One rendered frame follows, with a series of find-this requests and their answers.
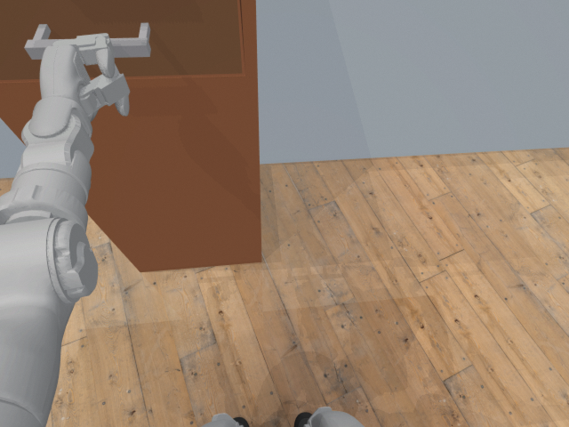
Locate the robot right shin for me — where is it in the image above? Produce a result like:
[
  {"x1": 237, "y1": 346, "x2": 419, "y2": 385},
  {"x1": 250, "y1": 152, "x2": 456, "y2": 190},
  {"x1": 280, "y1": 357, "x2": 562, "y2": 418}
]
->
[{"x1": 309, "y1": 407, "x2": 332, "y2": 420}]

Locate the cabinet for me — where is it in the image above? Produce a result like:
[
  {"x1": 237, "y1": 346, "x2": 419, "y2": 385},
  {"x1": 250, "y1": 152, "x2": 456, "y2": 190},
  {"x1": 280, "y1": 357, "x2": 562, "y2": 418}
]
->
[{"x1": 0, "y1": 0, "x2": 262, "y2": 272}]

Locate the left robot forearm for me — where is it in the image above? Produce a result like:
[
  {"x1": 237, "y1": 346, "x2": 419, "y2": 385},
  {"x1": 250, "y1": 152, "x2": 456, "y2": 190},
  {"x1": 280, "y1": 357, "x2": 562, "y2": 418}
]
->
[{"x1": 0, "y1": 96, "x2": 94, "y2": 234}]

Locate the drawer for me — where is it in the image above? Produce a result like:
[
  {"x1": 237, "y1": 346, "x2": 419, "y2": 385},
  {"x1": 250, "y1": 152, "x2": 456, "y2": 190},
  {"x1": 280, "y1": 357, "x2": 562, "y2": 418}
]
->
[{"x1": 0, "y1": 0, "x2": 242, "y2": 80}]

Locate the robot left hand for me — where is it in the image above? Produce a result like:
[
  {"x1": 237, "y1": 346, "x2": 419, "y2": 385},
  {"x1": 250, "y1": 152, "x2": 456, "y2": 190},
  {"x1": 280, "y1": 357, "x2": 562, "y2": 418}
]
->
[{"x1": 40, "y1": 33, "x2": 130, "y2": 122}]

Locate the robot shin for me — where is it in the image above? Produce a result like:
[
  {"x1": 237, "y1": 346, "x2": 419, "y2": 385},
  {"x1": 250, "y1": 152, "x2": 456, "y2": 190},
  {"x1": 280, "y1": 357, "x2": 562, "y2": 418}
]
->
[
  {"x1": 212, "y1": 413, "x2": 236, "y2": 423},
  {"x1": 309, "y1": 407, "x2": 332, "y2": 420}
]

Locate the robot left shin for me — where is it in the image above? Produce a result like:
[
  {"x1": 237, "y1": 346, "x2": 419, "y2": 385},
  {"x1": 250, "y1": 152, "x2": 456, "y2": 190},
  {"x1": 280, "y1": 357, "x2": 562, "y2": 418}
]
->
[{"x1": 212, "y1": 413, "x2": 236, "y2": 423}]

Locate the handle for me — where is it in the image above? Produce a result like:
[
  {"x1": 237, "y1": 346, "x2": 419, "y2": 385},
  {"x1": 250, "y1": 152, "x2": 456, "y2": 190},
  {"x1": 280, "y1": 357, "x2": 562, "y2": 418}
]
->
[{"x1": 24, "y1": 23, "x2": 151, "y2": 60}]

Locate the robot left upper arm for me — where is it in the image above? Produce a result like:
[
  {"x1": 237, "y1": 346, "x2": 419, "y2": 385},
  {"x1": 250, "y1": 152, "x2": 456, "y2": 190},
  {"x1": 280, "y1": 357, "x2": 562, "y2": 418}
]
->
[{"x1": 0, "y1": 217, "x2": 98, "y2": 427}]

